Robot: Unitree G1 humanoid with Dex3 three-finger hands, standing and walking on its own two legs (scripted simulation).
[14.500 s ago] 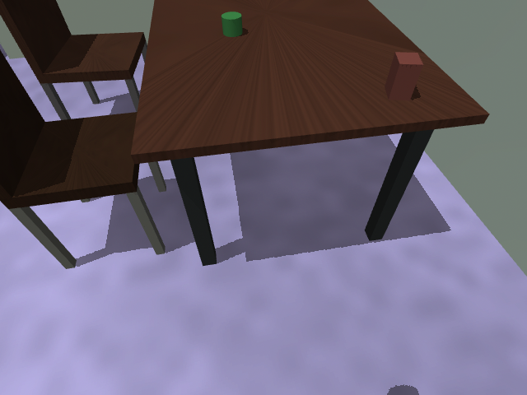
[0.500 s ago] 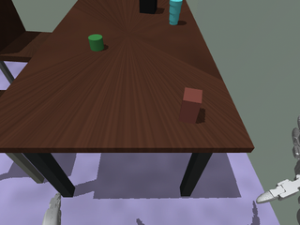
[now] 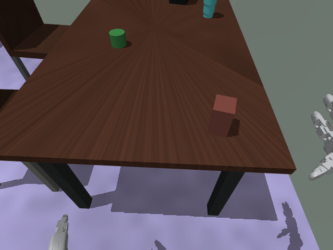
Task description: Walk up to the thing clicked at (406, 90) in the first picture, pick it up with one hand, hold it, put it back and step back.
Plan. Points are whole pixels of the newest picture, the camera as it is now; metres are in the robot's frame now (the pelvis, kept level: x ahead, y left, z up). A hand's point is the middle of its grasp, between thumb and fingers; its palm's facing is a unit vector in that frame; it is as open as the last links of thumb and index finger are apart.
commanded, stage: go down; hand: right
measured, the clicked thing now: (221, 116) +0.50 -0.15 +0.01
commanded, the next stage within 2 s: none
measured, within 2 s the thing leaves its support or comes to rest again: neither
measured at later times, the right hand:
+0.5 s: hand (315, 116) +0.38 -0.32 +0.14, palm faces +0.09 +1.00 +0.02, open 17.6 cm
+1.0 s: hand (313, 101) +0.42 -0.34 +0.14, palm faces +0.09 +1.00 +0.02, open 17.7 cm
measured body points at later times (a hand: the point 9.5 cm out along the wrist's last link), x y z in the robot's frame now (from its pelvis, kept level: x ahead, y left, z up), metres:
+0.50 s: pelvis -0.01 +0.00 -0.01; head +0.03 -0.01 +0.44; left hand +0.14 +0.28 -0.08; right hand +0.37 -0.37 +0.14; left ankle -0.01 +0.13 -0.74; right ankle -0.02 -0.12 -0.74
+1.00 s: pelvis +0.00 -0.01 -0.02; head +0.06 -0.03 +0.43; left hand +0.14 +0.26 -0.08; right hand +0.41 -0.39 +0.14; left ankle -0.01 +0.13 -0.74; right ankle -0.02 -0.12 -0.74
